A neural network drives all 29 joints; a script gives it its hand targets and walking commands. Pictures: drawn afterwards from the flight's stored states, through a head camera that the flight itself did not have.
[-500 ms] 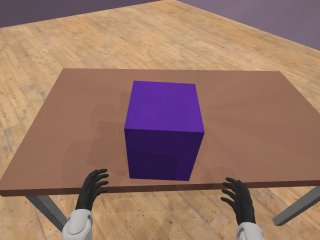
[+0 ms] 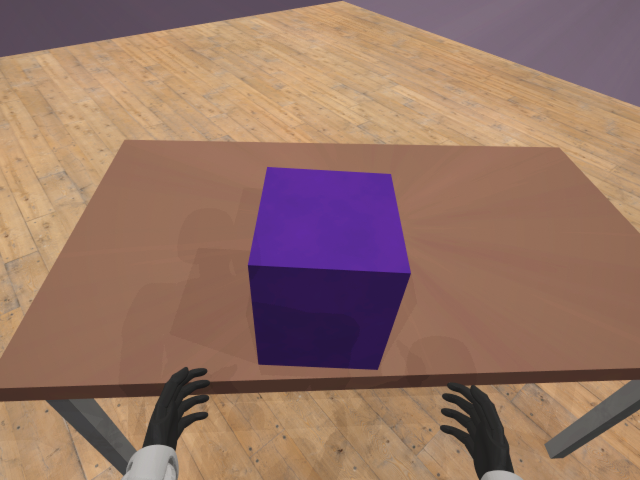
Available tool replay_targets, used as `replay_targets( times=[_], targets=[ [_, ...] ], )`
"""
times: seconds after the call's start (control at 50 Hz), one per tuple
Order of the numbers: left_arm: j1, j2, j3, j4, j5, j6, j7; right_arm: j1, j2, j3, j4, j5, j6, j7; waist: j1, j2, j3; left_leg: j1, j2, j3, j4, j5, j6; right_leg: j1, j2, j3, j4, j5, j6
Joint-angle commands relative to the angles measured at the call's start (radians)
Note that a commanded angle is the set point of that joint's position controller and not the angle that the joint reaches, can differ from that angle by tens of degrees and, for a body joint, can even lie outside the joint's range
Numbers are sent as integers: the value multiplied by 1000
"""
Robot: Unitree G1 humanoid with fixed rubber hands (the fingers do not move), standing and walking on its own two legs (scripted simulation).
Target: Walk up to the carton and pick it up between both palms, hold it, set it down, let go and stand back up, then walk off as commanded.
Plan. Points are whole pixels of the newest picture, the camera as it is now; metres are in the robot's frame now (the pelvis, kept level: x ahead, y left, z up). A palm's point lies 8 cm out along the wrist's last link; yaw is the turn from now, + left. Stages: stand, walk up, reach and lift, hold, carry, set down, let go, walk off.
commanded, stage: set down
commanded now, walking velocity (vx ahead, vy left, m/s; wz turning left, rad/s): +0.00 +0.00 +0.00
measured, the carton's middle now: (323, 270) +0.44 +0.04 -0.01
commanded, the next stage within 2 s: let go in 0.46 s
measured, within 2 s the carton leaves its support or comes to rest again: neither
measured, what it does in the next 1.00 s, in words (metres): stands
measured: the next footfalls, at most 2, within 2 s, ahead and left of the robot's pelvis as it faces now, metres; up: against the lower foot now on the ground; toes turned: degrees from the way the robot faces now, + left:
none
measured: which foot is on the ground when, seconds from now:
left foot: down 0.00-1.00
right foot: down 0.00-1.00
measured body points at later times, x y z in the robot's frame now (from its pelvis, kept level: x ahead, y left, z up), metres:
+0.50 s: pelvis +0.00 +0.00 +0.00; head -0.01 +0.02 +0.45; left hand +0.19 +0.21 -0.07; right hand +0.19 -0.19 -0.06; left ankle +0.02 +0.09 -0.74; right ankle +0.01 -0.11 -0.74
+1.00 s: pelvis +0.00 +0.00 +0.00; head +0.00 +0.02 +0.45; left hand +0.18 +0.21 -0.08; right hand +0.18 -0.20 -0.08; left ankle +0.02 +0.09 -0.74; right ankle +0.01 -0.11 -0.74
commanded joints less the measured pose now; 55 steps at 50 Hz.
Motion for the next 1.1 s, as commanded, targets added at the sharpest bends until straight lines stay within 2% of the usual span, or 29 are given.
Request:
replay_targets(
  times=[0.0, 0.06, 0.12, 0.14, 0.16, 0.18, 0.24, 0.26, 0.28, 0.32, 0.36, 0.44, 0.46, 0.54, 0.6, 0.62, 0.64, 0.66, 0.7, 0.72, 0.78, 0.82, 0.9, 0.92, 0.94, 0.96, 1.0, 1.04, 1.08],
  targets=[
    [-142, 155, -6, -200, 52, -2, 8, -86, -145, -2, -72, -21, -7, 7, -30, 38, 32, 100, 41, -5, -188, 60, -42, 26, -29, 55, -120, -37, -14],
    [-126, 174, 6, -171, 78, 20, 1, -97, -175, 0, -58, -29, -7, 2, -17, 52, 14, 119, 41, 11, -175, 131, -47, 56, -34, 60, -125, 14, -8],
    [-96, 164, 18, -312, 58, 5, 12, -72, -194, -19, -132, -19, -27, 7, -18, 70, -85, 154, 46, -4, -155, 240, -62, 69, -3, 36, -97, 108, -13],
    [-96, 153, 13, -193, 84, 22, 8, -75, -195, 1, -24, -28, -15, 16, -16, 79, -25, 161, 37, 8, -149, 252, -63, 37, -11, 47, -106, 101, -19],
    [-72, 152, 4, -328, 52, 6, 9, -53, -188, -17, -155, -19, -32, 8, -40, 52, -98, 187, 53, -10, -151, 257, -65, 64, -8, 45, -105, 127, -19],
    [-50, 141, -3, -188, 96, 32, -4, -50, -179, 14, -44, -27, -10, 5, -40, 62, -17, 148, 42, 8, -153, 249, -59, 62, -14, 46, -119, 119, -11],
    [-91, 153, 10, -206, 92, 47, -5, -72, -166, 14, -52, -24, 1, 5, -41, 59, -8, 127, 46, 3, -172, 166, -55, 69, -19, 49, -119, 55, -13],
    [-94, 174, 38, -306, 89, 42, -1, -64, -192, 11, -108, -9, -7, 3, -6, 71, -63, 175, 48, 6, -174, 198, -57, 85, -20, 51, -113, 83, -5],
    [-81, 152, 1, -151, 76, 72, -17, -59, -177, 17, 19, -38, 27, 1, -57, 60, 28, 153, 48, 3, -175, 150, -50, 36, -36, 64, -137, 42, -7],
    [-107, 163, 17, -241, 91, 86, 0, -100, -194, -15, -62, -45, 12, 12, -27, 70, -31, 135, 54, -2, -175, 150, -58, 54, -12, 32, -112, 46, -12],
    [-126, 140, 1, -197, 92, 114, 5, -122, -211, -25, -51, -50, 25, 19, -42, 62, 2, 128, 54, -13, -184, 96, -62, 18, -14, 40, -112, 10, -23],
    [-127, 163, -10, -333, 81, 113, 20, -125, -194, -43, -115, -46, 40, 19, -51, 98, -42, 98, 64, -27, -175, 80, -49, 61, -9, 28, -79, 51, -22],
    [-107, 111, -27, -223, 113, 142, 24, -134, -211, -44, -10, -49, 57, 37, -56, 133, 17, 81, 74, -38, -193, 69, -63, 69, -1, 16, -76, 30, -19],
    [-143, 175, 1, -295, 104, 140, 15, -131, -216, -35, -94, -55, 51, 23, -37, 81, -8, 100, 65, -7, -179, 99, -49, 51, -19, 34, -95, 53, -18],
    [-88, 136, -5, -128, 134, 195, -11, -92, -190, -24, 59, -90, 92, 20, -63, 74, 64, 113, 55, 12, -178, 105, -54, 23, -26, 36, -117, 39, -14],
    [-106, 165, 7, -301, 101, 175, 5, -102, -212, -44, -57, -59, 73, 23, -54, 99, -11, 129, 59, 3, -177, 137, -63, 46, -23, 23, -102, 68, -14],
    [-86, 130, -5, -163, 128, 208, -1, -96, -214, -44, 60, -85, 87, 28, -73, 91, 63, 131, 60, -10, -181, 103, -70, 7, -20, 31, -110, 41, -18],
    [-126, 176, 19, -317, 108, 187, 1, -93, -187, -27, -79, -69, 73, 22, -41, 93, -15, 166, 42, 16, -171, 118, -57, 21, -29, 32, -115, 41, -10],
    [-88, 138, -4, -248, 118, 198, 7, -93, -207, -38, -42, -68, 80, 35, -53, 126, -6, 121, 57, 3, -175, 135, -57, 38, -11, 19, -93, 59, -20],
    [-98, 127, -10, -113, 136, 222, -5, -114, -226, -40, 70, -92, 95, 37, -69, 80, 49, 90, 50, 5, -173, 111, -65, 12, -10, 18, -95, 36, -20],
    [-117, 174, 13, -288, 122, 202, 5, -110, -214, -41, -57, -79, 77, 37, -48, 96, -36, 142, 45, 17, -160, 124, -54, 26, -15, 13, -92, 48, -14],
    [-116, 154, 9, -140, 137, 228, -7, -117, -195, -49, 59, -110, 90, 33, -66, 76, 2, 116, 53, 8, -157, 96, -52, 13, -28, 24, -101, 30, -11],
    [-120, 149, 10, -240, 131, 221, 7, -124, -210, -45, -51, -100, 80, 41, -60, 88, -14, 113, 55, -5, -175, 71, -51, 15, -21, 15, -90, 37, -23],
    [-125, 150, 3, -194, 137, 239, -4, -110, -209, -59, 51, -118, 90, 41, -74, 102, 34, 113, 49, 8, -172, 62, -57, -8, -23, 25, -96, 17, -20],
    [-109, 143, 7, -157, 134, 236, -6, -111, -220, -65, 44, -128, 86, 37, -66, 81, 20, 118, 50, 9, -166, 76, -63, 0, -22, 15, -89, 28, -15],
    [49, 319, 121, 1, 169, 179, -12, -12, -366, -58, 83, -166, 129, 3, 5, 62, -46, -44, 112, -110, -133, 104, -18, 53, -96, 90, -2, 21, -14],
    [66, 316, 112, 19, 173, 148, -33, -90, -380, -46, 63, -172, 150, -9, 11, 72, -7, -115, 91, -88, -110, -33, -4, 35, -107, 127, -37, 19, -18],
    [-5, 323, 112, 28, 184, 126, -32, -124, -339, -38, 41, -155, 160, -11, -12, -17, 16, -79, 100, -101, -103, -49, 5, -48, -129, 158, -79, -103, -30],
    [-8, 326, 108, 33, 191, 100, -47, -57, -378, -61, 57, -143, 170, -12, -36, 3, -17, -31, 100, -95, -92, -26, 7, -73, -133, 165, -71, -95, -38]
  ],
)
